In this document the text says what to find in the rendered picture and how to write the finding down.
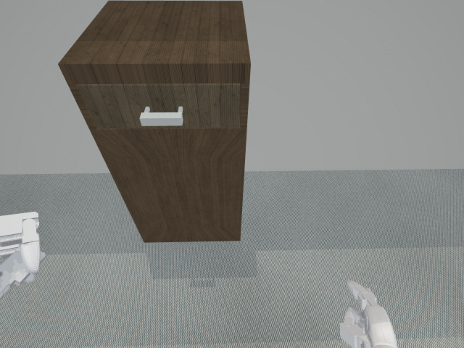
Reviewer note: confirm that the robot left hand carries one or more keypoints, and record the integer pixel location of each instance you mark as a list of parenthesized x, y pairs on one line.
[(20, 244)]

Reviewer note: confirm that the cabinet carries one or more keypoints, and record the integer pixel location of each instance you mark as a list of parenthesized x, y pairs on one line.
[(179, 184)]

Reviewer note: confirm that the handle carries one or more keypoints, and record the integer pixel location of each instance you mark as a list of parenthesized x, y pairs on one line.
[(161, 118)]

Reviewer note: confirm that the drawer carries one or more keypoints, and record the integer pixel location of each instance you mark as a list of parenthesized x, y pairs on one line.
[(205, 105)]

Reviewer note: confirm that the robot right hand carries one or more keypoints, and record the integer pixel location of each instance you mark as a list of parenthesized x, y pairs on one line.
[(373, 325)]

